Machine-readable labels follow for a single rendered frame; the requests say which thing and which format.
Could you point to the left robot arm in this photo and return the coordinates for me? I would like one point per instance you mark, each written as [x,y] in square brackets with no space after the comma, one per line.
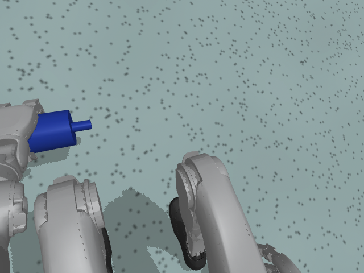
[13,204]

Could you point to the left robot hand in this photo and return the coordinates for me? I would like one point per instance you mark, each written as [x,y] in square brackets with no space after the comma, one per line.
[20,120]

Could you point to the right robot foot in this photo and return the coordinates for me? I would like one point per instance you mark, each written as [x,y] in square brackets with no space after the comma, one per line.
[195,262]

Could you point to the bottle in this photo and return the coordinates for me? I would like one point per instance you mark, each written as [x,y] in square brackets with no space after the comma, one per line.
[56,130]

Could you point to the right robot hand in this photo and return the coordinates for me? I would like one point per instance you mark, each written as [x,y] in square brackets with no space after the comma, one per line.
[281,263]

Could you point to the left robot foot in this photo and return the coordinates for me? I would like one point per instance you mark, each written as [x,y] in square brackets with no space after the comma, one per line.
[108,250]

